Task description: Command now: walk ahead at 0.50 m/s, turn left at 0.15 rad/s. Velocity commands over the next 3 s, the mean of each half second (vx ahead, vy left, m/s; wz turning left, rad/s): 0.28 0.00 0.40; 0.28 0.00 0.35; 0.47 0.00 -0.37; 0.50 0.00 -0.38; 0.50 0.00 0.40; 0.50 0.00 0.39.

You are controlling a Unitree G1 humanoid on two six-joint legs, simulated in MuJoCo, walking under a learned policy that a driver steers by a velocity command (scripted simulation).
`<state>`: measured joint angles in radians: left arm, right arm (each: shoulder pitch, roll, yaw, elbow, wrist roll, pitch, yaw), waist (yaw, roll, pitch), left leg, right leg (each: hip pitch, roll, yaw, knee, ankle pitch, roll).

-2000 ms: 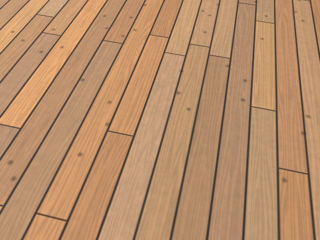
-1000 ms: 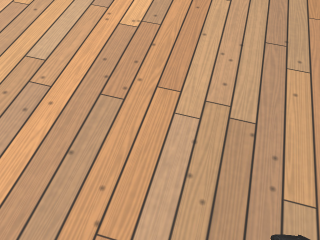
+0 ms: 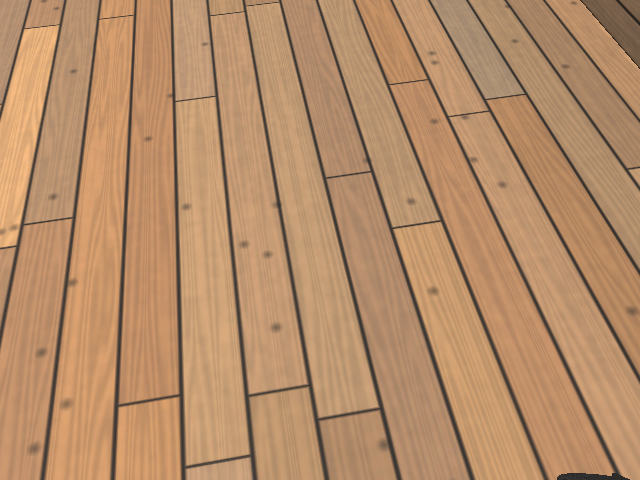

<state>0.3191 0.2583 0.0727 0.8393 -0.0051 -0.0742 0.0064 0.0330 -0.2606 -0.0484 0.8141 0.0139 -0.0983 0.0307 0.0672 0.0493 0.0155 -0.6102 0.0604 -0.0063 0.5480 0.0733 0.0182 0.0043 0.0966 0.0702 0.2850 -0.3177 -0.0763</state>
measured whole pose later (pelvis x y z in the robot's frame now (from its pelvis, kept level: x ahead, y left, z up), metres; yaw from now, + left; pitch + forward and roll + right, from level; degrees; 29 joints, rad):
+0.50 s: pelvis +0.22 +0.05 +0.00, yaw +16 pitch +3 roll -1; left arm 0.08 0.28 0.06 0.70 0.01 -0.03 0.04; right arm 0.24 -0.30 -0.07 0.76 0.02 0.01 -0.03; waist -0.05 -0.02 0.03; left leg -0.27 -0.13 -0.17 0.44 -0.21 0.08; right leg -0.60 0.00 0.14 0.72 -0.17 0.09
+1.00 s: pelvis +0.36 +0.10 +0.00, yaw +26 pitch +3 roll -1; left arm 0.38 0.29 0.06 0.79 -0.03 -0.05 -0.01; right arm 0.14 -0.28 -0.04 0.66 0.02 -0.06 0.02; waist 0.09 0.02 -0.03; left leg -0.39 0.03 0.00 0.52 -0.21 0.02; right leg -0.17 -0.01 0.03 0.41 -0.30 0.02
